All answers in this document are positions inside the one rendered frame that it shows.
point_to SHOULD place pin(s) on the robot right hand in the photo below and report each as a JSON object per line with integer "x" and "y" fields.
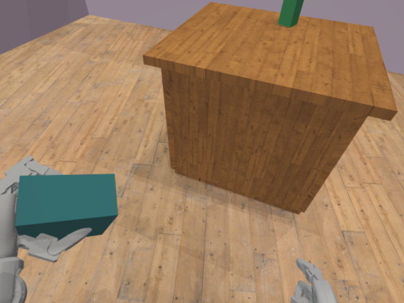
{"x": 320, "y": 290}

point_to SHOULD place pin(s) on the sponge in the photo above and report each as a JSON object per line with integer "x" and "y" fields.
{"x": 58, "y": 205}

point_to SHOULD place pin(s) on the robot left hand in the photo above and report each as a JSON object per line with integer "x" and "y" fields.
{"x": 44, "y": 246}

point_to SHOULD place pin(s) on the table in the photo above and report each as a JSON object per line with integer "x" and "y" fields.
{"x": 263, "y": 110}

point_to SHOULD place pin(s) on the robot left forearm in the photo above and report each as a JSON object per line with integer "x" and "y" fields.
{"x": 13, "y": 288}

